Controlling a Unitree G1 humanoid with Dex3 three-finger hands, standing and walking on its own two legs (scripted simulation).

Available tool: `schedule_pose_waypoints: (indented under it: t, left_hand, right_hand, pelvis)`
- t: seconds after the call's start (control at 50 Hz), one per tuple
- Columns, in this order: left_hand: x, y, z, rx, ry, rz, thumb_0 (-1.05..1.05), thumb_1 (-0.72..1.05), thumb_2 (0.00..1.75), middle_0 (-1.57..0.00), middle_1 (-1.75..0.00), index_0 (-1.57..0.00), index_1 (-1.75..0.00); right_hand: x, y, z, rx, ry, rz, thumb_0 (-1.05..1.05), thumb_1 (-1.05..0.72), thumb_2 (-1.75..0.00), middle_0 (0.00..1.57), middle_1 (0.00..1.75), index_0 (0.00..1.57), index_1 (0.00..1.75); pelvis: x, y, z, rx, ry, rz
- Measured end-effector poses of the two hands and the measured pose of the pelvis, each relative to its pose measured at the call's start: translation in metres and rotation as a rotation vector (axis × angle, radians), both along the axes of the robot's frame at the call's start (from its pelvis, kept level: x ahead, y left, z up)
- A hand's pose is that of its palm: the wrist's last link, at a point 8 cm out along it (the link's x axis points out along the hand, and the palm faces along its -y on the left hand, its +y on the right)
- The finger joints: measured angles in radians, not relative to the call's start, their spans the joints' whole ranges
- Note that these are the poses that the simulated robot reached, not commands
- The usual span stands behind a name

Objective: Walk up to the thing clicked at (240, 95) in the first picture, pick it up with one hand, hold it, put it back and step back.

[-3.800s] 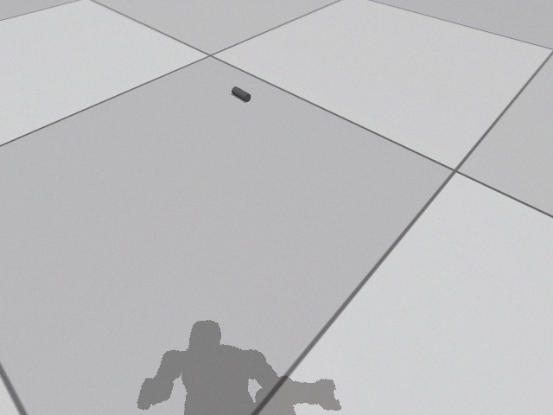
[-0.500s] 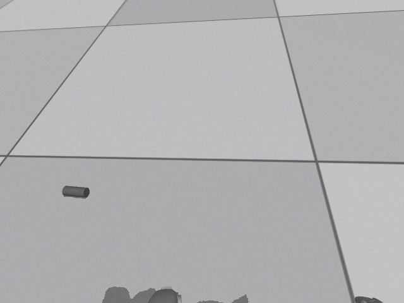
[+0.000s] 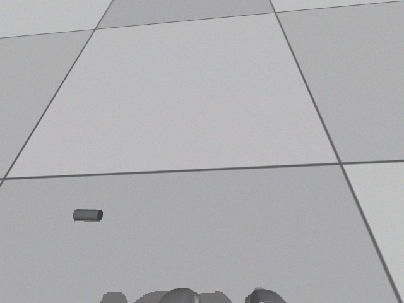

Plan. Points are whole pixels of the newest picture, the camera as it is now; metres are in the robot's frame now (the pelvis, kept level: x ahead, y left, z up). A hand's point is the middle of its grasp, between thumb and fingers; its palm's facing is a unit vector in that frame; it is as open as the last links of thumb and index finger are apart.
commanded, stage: walk up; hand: left
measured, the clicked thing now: (88, 214) +0.67 +0.68 -0.71
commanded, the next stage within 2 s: none
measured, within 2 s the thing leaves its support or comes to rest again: neither
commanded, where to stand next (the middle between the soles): +0.21 +0.43 m, yaw -5 degrees
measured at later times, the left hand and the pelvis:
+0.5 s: hand out of the picture +0.16 +0.51 -0.12, palm faces -0.09 -0.83 -0.55, open 7.4 cm; pelvis +0.07 +0.21 +0.00, yaw -2 degrees
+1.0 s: hand out of the picture +0.18 +0.76 -0.13, palm faces -0.03 -0.78 -0.63, open 7.4 cm; pelvis +0.12 +0.41 -0.02, yaw -2 degrees
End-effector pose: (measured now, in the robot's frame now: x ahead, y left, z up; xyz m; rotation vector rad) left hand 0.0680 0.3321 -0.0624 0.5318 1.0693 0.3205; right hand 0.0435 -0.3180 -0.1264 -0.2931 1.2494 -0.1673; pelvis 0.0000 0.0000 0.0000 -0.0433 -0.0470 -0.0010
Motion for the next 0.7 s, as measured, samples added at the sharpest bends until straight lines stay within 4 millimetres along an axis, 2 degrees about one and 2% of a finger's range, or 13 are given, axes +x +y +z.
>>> schedule_pose_waypoints:
  t: [0.1,0.18,0.24,0.3,0.36,0.42,0.5,0.58,0.7]
  left_hand:
    - [-0.003,0.052,0.012,0.035,0.002,0.019,0.0,0.9,0.9,-0.21,-0.3,-0.21,-0.3]
    - [-0.002,0.108,0.008,0.062,0.034,0.018,0.0,0.9,0.9,-0.21,-0.3,-0.21,-0.3]
    - [0.005,0.159,-0.004,0.083,0.054,0.02,0.01,0.9,0.9,-0.21,-0.3,-0.21,-0.3]
    - [0.019,0.195,-0.015,0.098,0.086,0.052,0.01,0.9,0.9,-0.2,-0.3,-0.21,-0.3]
    - [0.04,0.208,-0.014,0.067,0.098,0.039,0.01,0.9,0.9,-0.2,-0.3,-0.21,-0.3]
    - [0.063,0.211,-0.011,0.027,0.098,-0.001,0.01,0.9,0.9,-0.2,-0.3,-0.21,-0.3]
    - [0.089,0.21,-0.007,-0.008,0.081,-0.047,0.01,0.9,0.9,-0.2,-0.3,-0.21,-0.3]
    - [0.099,0.224,-0.009,0.004,0.036,-0.058,0.0,0.9,0.9,-0.2,-0.3,-0.21,-0.3]
    - [0.092,0.268,0.008,0.028,0.015,-0.014,0.0,0.9,0.9,-0.21,-0.3,-0.21,-0.3]
  right_hand:
    - [0.043,0.04,0.004,0.013,-0.071,0.042,0.0,-0.91,-0.9,0.2,0.3,0.2,0.3]
    - [0.066,0.07,0.01,-0.013,-0.104,0.057,0.0,-0.91,-0.9,0.2,0.3,0.2,0.3]
    - [0.075,0.094,0.012,-0.065,-0.126,0.056,0.0,-0.91,-0.9,0.2,0.3,0.2,0.3]
    - [0.067,0.12,0.014,-0.093,-0.127,0.022,0.0,-0.91,-0.9,0.2,0.3,0.2,0.3]
    - [0.05,0.147,0.02,-0.086,-0.081,-0.026,0.0,-0.91,-0.9,0.2,0.3,0.2,0.3]
    - [0.037,0.171,0.024,-0.07,-0.032,-0.056,0.0,-0.91,-0.9,0.2,0.3,0.2,0.3]
    - [0.029,0.198,0.016,-0.04,0.029,-0.07,0.0,-0.91,-0.9,0.2,0.3,0.2,0.3]
    - [0.042,0.224,-0.003,-0.016,0.054,-0.059,0.0,-0.91,-0.9,0.2,0.3,0.2,0.3]
    - [0.088,0.267,-0.004,0.011,0.0,-0.003,0.0,-0.91,-0.9,0.2,0.3,0.2,0.3]
  pelvis:
    - [0.011,0.042,0.002,0.003,0.0,0.005]
    - [0.02,0.083,-0.005,0.008,0.012,0.003]
    - [0.028,0.121,-0.018,0.015,0.016,0.001]
    - [0.038,0.15,-0.021,0.028,0.009,-0.016]
    - [0.048,0.169,-0.01,0.03,0.013,-0.023]
    - [0.059,0.185,0.0,0.039,0.014,-0.03]
    - [0.073,0.206,0.004,0.046,0.013,-0.04]
    - [0.083,0.226,-0.005,0.027,-0.005,-0.044]
    - [0.093,0.268,0.001,0.018,-0.011,-0.021]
